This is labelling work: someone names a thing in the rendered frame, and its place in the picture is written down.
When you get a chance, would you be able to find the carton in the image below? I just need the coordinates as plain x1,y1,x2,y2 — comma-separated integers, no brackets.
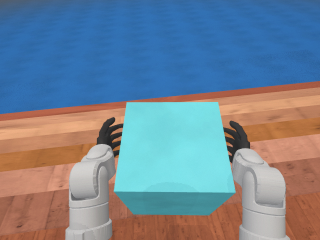
114,102,236,216

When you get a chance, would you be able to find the left robot hand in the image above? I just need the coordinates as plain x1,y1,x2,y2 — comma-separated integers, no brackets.
96,117,124,157

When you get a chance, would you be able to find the right robot hand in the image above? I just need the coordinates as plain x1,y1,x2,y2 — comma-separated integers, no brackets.
223,120,250,163

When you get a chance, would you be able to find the robot right forearm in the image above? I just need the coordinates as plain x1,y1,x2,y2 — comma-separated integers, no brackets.
232,148,290,240

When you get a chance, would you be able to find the robot left forearm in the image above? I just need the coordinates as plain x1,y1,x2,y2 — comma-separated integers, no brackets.
65,144,116,240

